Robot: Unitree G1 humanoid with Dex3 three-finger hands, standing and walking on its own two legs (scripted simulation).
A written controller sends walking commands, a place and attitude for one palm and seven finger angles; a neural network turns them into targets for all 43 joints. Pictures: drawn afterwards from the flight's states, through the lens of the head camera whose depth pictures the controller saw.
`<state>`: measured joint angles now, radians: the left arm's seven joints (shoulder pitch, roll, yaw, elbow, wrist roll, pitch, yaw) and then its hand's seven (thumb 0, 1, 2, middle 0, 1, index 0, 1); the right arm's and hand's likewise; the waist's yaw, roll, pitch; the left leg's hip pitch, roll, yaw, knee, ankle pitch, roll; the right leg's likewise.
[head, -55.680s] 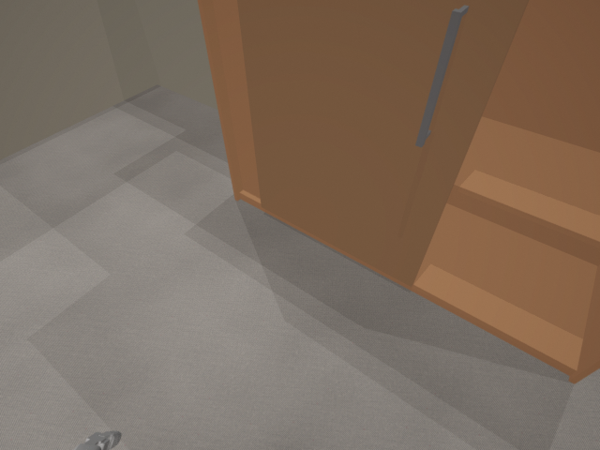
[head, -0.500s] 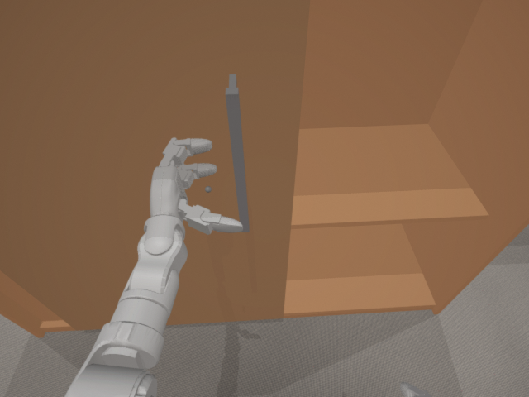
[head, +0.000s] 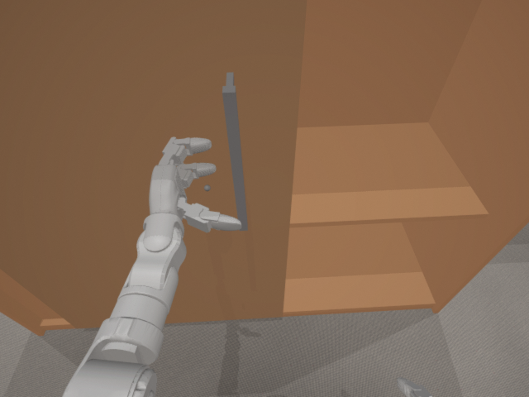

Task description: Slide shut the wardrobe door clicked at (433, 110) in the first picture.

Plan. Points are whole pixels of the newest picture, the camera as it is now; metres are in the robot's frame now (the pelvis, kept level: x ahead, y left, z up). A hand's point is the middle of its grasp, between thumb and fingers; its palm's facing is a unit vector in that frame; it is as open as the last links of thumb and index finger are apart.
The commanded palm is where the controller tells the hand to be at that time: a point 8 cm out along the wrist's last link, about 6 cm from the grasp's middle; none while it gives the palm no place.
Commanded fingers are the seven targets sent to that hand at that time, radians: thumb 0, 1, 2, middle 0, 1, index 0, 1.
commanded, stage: move the hooked fingers beside the handle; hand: left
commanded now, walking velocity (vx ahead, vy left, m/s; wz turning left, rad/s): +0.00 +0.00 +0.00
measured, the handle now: (237, 164) +0.48 +0.06 +0.09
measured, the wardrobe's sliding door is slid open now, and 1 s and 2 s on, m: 0.59 0.59 0.59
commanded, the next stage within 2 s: feel for the door with the fingertips in 0.18 s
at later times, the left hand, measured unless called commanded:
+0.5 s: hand (217, 180) +0.42 +0.09 +0.11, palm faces +0.04 -1.00 +0.01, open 14.0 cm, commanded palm +0.40 +0.14 +0.11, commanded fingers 0.00 -0.50 0.30 -0.30 -1.20 -0.30 -1.20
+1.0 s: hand (226, 175) +0.43 +0.08 +0.12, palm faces +0.06 -1.00 +0.00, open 14.0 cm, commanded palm +0.40 +0.13 +0.11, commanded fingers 0.00 -0.50 0.30 -0.30 -1.20 -0.30 -1.20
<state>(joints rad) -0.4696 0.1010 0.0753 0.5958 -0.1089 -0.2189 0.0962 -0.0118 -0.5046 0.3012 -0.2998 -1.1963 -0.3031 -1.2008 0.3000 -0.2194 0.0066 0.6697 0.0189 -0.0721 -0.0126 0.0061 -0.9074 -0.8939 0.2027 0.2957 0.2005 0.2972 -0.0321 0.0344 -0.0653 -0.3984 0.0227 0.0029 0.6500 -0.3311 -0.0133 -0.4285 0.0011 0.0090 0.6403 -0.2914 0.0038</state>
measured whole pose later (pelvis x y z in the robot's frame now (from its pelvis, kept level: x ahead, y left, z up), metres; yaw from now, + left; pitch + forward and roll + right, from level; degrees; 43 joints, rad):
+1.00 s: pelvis +0.01 +0.00 +0.00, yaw +0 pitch +6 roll +0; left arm -0.55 0.06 0.05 0.65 -0.08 -0.21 0.17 -0.01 -0.50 0.30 -0.30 -1.20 -0.30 -1.20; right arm 0.31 -0.21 0.00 0.67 0.00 -0.05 0.00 0.01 -0.91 -0.89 0.20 0.30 0.20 0.30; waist -0.04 0.03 -0.07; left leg -0.42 0.02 0.00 0.66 -0.35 -0.01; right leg -0.45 0.00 0.01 0.65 -0.31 0.00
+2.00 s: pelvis +0.00 +0.01 +0.00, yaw +0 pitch +7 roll +0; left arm -0.63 0.04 0.04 0.75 -0.07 -0.26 0.21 -0.01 -0.51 0.30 -0.30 -1.20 -0.30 -1.20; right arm 0.30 -0.21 0.00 0.68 -0.01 -0.06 0.01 0.01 -0.91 -0.89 0.20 0.30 0.20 0.30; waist -0.06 0.03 -0.06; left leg -0.46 0.02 0.01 0.68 -0.34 -0.01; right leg -0.49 0.00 0.02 0.66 -0.29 0.01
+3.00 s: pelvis +0.00 +0.00 +0.00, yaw +1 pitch +6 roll +0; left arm -0.57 -0.02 -0.05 0.64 -0.05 -0.21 0.28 -0.01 -0.50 0.30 -0.29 -1.20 -0.27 -1.20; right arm 0.30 -0.21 -0.01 0.68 -0.01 -0.03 0.01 0.01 -0.91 -0.89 0.20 0.30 0.20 0.30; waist -0.04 0.04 -0.06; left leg -0.42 0.02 -0.01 0.65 -0.34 -0.02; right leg -0.45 0.00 0.00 0.65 -0.30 0.00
